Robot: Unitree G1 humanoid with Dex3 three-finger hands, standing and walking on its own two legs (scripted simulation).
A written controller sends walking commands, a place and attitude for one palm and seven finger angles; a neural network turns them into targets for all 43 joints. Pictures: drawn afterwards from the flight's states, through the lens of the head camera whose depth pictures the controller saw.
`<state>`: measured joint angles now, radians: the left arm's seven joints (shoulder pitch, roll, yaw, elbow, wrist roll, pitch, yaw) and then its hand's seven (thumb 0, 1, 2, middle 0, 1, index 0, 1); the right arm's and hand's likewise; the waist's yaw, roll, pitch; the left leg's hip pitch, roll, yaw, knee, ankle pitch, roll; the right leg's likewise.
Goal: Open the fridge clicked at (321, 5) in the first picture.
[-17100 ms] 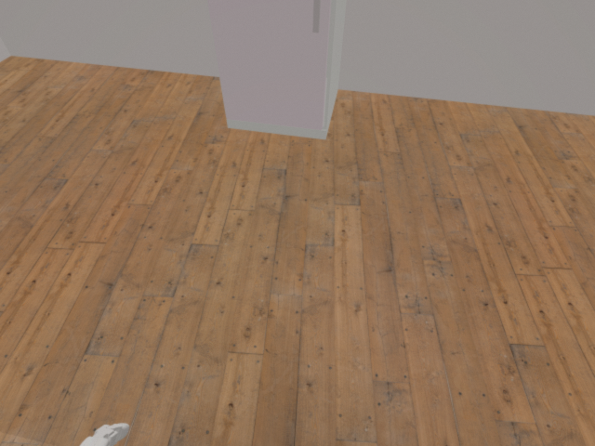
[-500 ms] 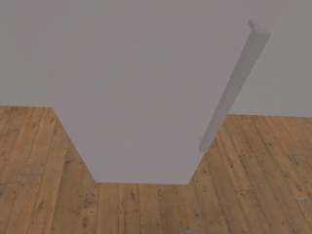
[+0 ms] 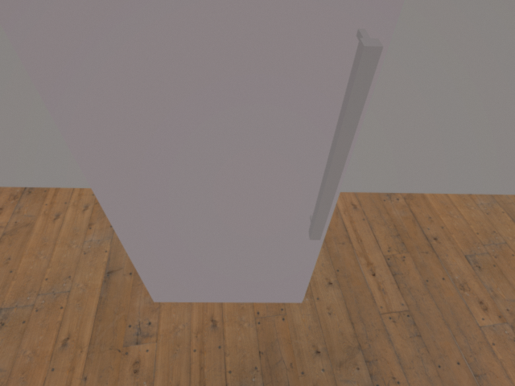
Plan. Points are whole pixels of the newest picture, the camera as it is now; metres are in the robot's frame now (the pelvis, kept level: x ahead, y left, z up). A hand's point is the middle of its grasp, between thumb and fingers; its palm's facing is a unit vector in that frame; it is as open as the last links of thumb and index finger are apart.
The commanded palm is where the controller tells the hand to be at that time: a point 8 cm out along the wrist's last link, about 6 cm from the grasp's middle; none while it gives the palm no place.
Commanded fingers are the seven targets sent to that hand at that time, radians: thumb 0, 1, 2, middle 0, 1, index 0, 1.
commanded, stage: come to a stop and stand still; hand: right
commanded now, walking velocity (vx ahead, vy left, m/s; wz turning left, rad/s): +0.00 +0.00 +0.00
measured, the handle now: (332, 159) +0.50 -0.12 +0.08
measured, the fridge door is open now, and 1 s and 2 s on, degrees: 0 0 0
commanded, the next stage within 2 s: look again from close up in 1.16 s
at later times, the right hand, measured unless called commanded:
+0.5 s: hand out of the picture -0.01 -0.17 -0.18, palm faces -0.01 +0.98 -0.19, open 7.4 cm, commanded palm none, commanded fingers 0.00 -0.90 -0.90 0.20 0.30 0.20 0.30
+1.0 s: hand out of the picture +0.03 -0.18 -0.17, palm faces -0.02 +0.98 -0.20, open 7.3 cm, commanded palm none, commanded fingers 0.00 -0.90 -0.90 0.20 0.30 0.20 0.30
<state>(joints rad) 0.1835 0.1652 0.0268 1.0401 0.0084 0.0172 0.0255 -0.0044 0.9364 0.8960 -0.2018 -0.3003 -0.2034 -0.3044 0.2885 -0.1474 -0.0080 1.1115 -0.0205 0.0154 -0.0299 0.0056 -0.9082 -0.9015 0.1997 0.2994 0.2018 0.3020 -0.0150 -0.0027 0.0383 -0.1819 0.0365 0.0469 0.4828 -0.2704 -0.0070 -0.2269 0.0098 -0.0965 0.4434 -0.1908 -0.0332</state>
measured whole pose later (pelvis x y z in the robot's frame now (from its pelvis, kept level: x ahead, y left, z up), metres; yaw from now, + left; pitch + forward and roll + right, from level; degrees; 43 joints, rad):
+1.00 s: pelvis +0.02 -0.01 +0.00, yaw +1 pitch -1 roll +0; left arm 0.25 0.18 0.00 1.09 0.01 -0.02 0.02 0.01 0.92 0.90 -0.20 -0.30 -0.20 -0.30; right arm 0.29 -0.16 0.02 1.08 -0.02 -0.01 -0.04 0.01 -0.91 -0.90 0.20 0.30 0.20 0.30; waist 0.00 0.00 0.02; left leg -0.16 0.03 0.02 0.47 -0.29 -0.01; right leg -0.20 0.01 -0.12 0.45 -0.23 -0.04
